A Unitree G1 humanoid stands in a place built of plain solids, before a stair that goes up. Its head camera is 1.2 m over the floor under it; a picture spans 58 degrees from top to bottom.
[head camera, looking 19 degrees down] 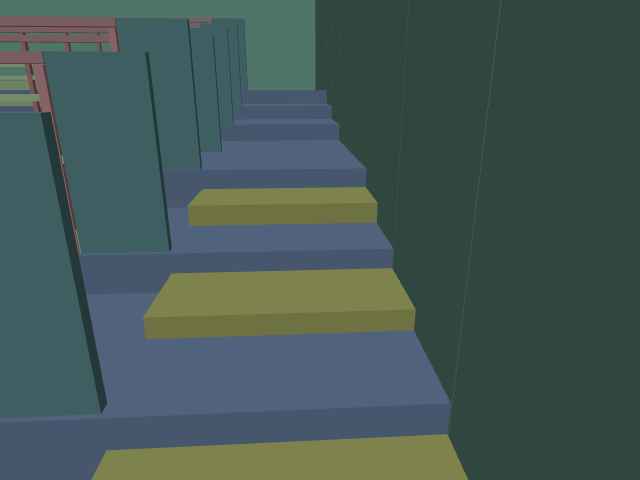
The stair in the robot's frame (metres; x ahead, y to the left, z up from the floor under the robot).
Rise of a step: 0.12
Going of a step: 0.44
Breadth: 1.10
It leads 4 degrees to the left of straight ahead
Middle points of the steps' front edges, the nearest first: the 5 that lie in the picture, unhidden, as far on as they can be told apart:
1.11 0.13 0.25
1.55 0.15 0.35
2.00 0.18 0.46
2.44 0.21 0.58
2.88 0.24 0.71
